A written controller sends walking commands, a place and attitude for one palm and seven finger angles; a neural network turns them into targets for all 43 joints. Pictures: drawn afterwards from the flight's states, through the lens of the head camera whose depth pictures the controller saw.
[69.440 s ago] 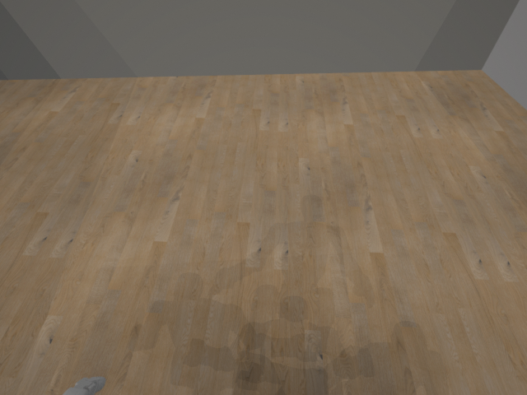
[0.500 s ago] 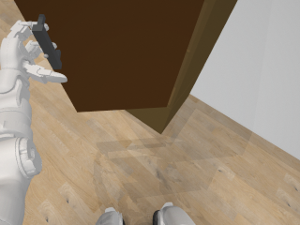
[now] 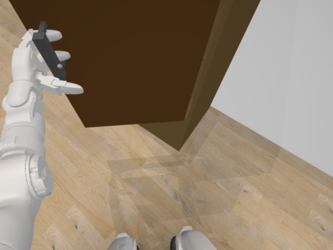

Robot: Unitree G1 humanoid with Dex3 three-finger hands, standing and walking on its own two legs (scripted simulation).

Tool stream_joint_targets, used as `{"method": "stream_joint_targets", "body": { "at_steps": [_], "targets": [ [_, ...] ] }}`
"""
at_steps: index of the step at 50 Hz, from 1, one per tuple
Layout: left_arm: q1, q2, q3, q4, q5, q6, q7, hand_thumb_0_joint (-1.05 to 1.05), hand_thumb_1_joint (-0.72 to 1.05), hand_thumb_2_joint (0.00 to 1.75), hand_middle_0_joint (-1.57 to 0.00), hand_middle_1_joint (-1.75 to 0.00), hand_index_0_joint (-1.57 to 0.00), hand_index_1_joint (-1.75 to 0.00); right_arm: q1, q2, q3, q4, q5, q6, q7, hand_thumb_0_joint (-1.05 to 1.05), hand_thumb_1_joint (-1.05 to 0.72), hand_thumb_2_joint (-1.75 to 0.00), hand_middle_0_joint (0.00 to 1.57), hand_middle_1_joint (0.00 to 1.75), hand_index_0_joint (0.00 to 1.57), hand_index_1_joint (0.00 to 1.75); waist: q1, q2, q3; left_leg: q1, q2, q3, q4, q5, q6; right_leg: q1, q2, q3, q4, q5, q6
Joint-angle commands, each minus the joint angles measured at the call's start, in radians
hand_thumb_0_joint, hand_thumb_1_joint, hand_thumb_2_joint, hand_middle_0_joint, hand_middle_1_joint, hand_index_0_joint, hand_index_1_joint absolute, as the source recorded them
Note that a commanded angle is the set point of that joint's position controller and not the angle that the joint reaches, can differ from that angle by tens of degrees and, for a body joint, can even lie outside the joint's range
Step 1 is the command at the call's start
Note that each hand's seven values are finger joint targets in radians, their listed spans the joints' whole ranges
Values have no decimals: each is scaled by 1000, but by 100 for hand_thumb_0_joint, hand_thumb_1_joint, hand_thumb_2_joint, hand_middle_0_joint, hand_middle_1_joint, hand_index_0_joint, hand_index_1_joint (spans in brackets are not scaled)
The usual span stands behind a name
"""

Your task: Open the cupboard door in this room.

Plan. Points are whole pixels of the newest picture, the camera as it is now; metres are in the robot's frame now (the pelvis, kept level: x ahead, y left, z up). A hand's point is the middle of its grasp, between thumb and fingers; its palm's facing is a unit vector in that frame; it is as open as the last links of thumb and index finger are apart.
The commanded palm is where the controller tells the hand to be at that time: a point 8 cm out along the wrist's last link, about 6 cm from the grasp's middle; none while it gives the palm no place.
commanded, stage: slide the fingers in behind the handle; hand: left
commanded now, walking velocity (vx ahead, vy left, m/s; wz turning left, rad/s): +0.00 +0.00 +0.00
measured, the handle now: (52, 52) +0.57 +0.22 +0.10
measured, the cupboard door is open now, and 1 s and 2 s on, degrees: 42 41 60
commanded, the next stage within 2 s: close the thumb around the handle in 0.18 s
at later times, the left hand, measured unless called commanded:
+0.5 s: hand (58, 66) +0.52 +0.20 +0.10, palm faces +0.03 -1.00 +0.00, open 12.6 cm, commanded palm +0.50 +0.24 +0.10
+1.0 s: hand (62, 65) +0.52 +0.19 +0.10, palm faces +0.02 -1.00 +0.00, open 5.4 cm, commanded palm +0.50 +0.24 +0.10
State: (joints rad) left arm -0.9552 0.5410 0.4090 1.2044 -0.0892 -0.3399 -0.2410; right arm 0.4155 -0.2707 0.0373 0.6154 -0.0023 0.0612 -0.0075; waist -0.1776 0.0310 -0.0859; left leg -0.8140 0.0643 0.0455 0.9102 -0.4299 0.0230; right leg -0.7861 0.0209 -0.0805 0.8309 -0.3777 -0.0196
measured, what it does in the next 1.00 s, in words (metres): stands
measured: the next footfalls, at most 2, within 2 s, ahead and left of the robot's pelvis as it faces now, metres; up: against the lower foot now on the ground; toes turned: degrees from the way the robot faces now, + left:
none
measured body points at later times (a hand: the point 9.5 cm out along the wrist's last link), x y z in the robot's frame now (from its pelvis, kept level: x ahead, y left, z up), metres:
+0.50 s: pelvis +0.00 +0.00 +0.00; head +0.13 +0.02 +0.43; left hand +0.51 +0.26 +0.10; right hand -0.02 -0.26 -0.11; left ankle +0.00 +0.10 -0.69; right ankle +0.00 -0.11 -0.69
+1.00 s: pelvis +0.00 +0.01 +0.00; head +0.13 +0.02 +0.43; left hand +0.52 +0.25 +0.10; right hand -0.01 -0.26 -0.11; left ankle +0.00 +0.10 -0.69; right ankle +0.01 -0.11 -0.69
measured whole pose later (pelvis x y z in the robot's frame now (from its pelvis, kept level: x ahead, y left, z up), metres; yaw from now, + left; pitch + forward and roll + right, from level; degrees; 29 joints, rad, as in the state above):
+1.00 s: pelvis +0.00 +0.01 +0.00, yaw +0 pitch +20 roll -3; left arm -0.98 0.52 0.39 1.21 -0.09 -0.35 -0.23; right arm 0.42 -0.27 0.03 0.63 -0.01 0.06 -0.01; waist -0.18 0.03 -0.09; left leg -0.84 0.06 0.04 0.93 -0.44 0.03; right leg -0.80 0.02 -0.08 0.84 -0.39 -0.01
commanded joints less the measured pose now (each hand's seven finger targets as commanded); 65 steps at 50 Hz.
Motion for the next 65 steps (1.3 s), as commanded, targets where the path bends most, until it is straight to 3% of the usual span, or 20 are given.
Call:
{"method": "stream_joint_targets", "body": {
  "at_steps": [1, 8, 10, 14, 17, 20, 22, 25, 27, 31, 33, 38, 39, 44, 48, 50, 53, 55, 59, 65],
  "targets": [
    [-442, 259, 21, -209, -19, -76, -19, 0, -50, 30, -30, -120, -30, -120, 177, -182, -65, -39, 1, -16, -12, 0, -90, -90, 20, 30, 20, 30, -7, 95, -457, 303, -45, -66, -71, 400, 14, 215, 34, 62, -72, 391, 8],
    [-487, 245, 3, -187, -28, -66, -22, 0, -50, 30, -30, -120, -30, -120, 181, -188, -61, -28, 1, -17, -20, 0, -90, -90, 20, 30, 20, 30, -28, 76, -407, 286, -44, -77, -74, 353, 18, 172, 33, 57, -80, 331, 7],
    [-510, 278, 18, -183, -18, -66, -18, 0, -50, 30, -30, -120, -30, -120, 184, -191, -61, -23, 0, -19, -22, 0, -90, -90, 20, 30, 20, 30, -28, 87, -429, 287, -43, -83, -70, 345, 16, 167, 31, 60, -77, 318, 8],
    [-527, 254, 3, -217, -15, -88, -15, 0, -50, 30, -30, -120, -30, -120, 190, -187, -66, -16, -5, -25, -19, 0, -90, -90, 20, 30, 20, 30, -28, 145, -497, 373, -37, -95, -57, 425, 7, 136, 35, 51, -62, 345, 5],
    [-513, 222, -16, -210, -18, -82, -15, 0, -33, 37, -31, -122, -31, -122, 189, -187, -67, -15, -6, -24, -13, 0, -90, -90, 20, 30, 20, 30, -30, 151, -485, 380, -34, -97, -56, 430, 4, 115, 37, 45, -63, 334, 4],
    [-516, 281, 22, -204, -11, -75, -11, 0, -16, 44, -32, -124, -32, -124, 198, -194, -66, -14, -5, -19, -16, 0, -90, -90, 20, 30, 20, 30, -23, 119, -491, 348, -36, -98, -60, 421, 8, 149, 37, 47, -61, 344, 5],
    [-508, 244, -3, -205, -13, -69, -14, 0, -5, 49, -33, -125, -33, -125, 192, -189, -66, -15, -5, -20, -15, 0, -90, -90, 20, 30, 20, 30, -26, 140, -473, 357, -37, -93, -61, 418, 8, 134, 37, 46, -69, 339, 5],
    [-493, 260, 12, -226, -15, -74, -13, 0, 12, 56, -34, -127, -34, -127, 198, -190, -67, -17, -6, -15, -14, 0, -90, -90, 20, 30, 20, 30, -17, 142, -498, 380, -34, -99, -61, 463, 5, 143, 39, 41, -61, 364, 3],
    [-481, 230, -3, -207, -23, -67, -15, 0, 23, 61, -35, -128, -35, -128, 196, -188, -67, -18, -6, -15, -12, 0, -90, -90, 20, 30, 20, 30, -27, 108, -468, 362, -33, -95, -63, 436, 7, 136, 41, 39, -68, 348, 6],
    [-459, 274, 32, -217, -17, -71, -11, 0, 45, 71, -37, -130, -37, -130, 197, -189, -66, -25, -8, -12, -11, 0, -90, -90, 20, 30, 20, 30, -4, 140, -484, 361, -35, -92, -67, 463, 4, 161, 39, 42, -62, 373, 2],
    [-450, 233, 9, -213, -22, -73, -11, 0, 56, 76, -38, -131, -38, -131, 198, -185, -66, -28, -8, -11, -10, 0, -90, -90, 20, 30, 20, 30, -15, 112, -460, 359, -35, -92, -63, 473, 7, 150, 41, 37, -62, 376, 2],
    [-472, 228, 2, -201, -22, -68, -6, 0, 84, 88, -40, -134, -40, -134, 195, -188, -65, -27, -6, -9, -11, 0, -90, -90, 20, 30, 20, 30, -23, 104, -427, 347, -33, -97, -69, 436, 6, 129, 41, 35, -64, 340, 2],
    [-491, 253, 15, -207, -15, -70, -1, 0, 90, 90, -40, -135, -40, -135, 195, -190, -66, -23, -6, -9, -12, 0, -90, -90, 20, 30, 20, 30, -22, 109, -441, 351, -31, -101, -69, 432, 4, 124, 39, 37, -61, 333, 4],
    [-499, 234, 14, -236, -14, -87, 13, 0, 90, 90, -40, -135, -40, -135, 198, -186, -70, -21, -11, -16, -8, 0, -90, -90, 20, 30, 20, 30, -15, 134, -504, 401, -30, -107, -57, 488, -1, 121, 40, 36, -51, 356, 3],
    [-478, 222, 0, -200, -7, -76, 14, 0, 90, 90, -40, -135, -40, -135, 197, -185, -67, -23, -8, -12, -10, 0, -90, -90, 20, 30, 20, 30, -20, 110, -459, 365, -33, -103, -59, 469, 3, 125, 38, 35, -53, 353, 2],
    [-472, 241, 19, -207, -5, -72, 22, 0, 90, 90, -40, -135, -40, -135, 196, -187, -69, -24, -10, -12, -8, 0, -90, -90, 20, 30, 20, 30, -10, 116, -485, 363, -35, -98, -57, 461, 3, 135, 38, 39, -54, 357, 5],
    [-505, 221, -8, -214, -2, -72, 21, 0, 90, 90, -40, -135, -40, -135, 197, -184, -66, -20, -9, -11, -11, 0, -90, -90, 20, 30, 20, 30, -28, 117, -454, 361, -34, -103, -60, 453, 5, 121, 37, 36, -56, 348, 4],
    [-477, 255, 20, -195, -1, -69, 20, 0, 90, 90, -40, -135, -40, -135, 197, -189, -67, -21, -8, -10, -12, 0, -90, -90, 20, 30, 20, 30, -16, 100, -466, 347, -35, -99, -60, 446, 5, 141, 37, 40, -57, 355, 5],
    [-386, 238, 25, -246, -20, -74, 3, 0, 90, 90, -40, -135, -40, -135, 185, -183, -68, -44, -6, -8, -9, 0, -90, -90, 20, 30, 20, 30, 16, 123, -516, 372, -37, -88, -67, 488, 3, 187, 37, 40, -53, 398, 3],
    [-180, 190, 25, -384, -62, -72, -9, 0, 90, 90, -40, -135, -40, -135, 146, -172, -79, -87, 8, -1, -1, 0, -90, -90, 20, 30, 20, 30, 68, 95, -531, 377, -40, -63, -90, 542, 6, 291, 39, 43, -62, 485, 1]
  ]
}}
